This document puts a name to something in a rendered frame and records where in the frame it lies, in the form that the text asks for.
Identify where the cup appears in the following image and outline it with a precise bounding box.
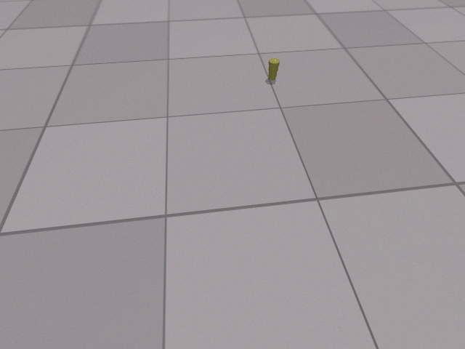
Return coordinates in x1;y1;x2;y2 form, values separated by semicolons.
268;58;280;80

